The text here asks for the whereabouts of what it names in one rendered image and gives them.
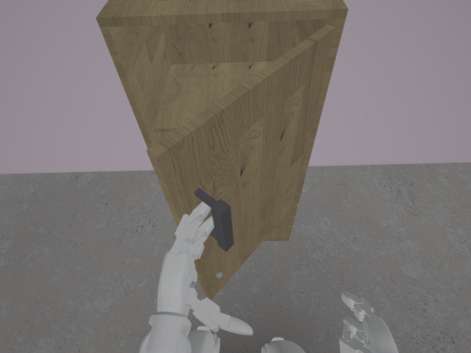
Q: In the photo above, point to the left robot forearm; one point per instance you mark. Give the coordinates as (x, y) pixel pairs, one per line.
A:
(168, 334)

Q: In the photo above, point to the right robot hand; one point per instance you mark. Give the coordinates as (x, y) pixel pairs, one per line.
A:
(373, 337)

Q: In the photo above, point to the left robot hand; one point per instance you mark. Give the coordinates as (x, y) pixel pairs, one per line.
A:
(178, 272)

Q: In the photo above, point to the handle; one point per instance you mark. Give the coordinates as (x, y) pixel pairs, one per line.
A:
(222, 219)

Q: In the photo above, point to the cupboard door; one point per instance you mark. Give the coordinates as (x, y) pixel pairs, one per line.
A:
(247, 149)

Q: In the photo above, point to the left robot thigh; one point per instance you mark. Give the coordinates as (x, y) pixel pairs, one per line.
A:
(203, 341)

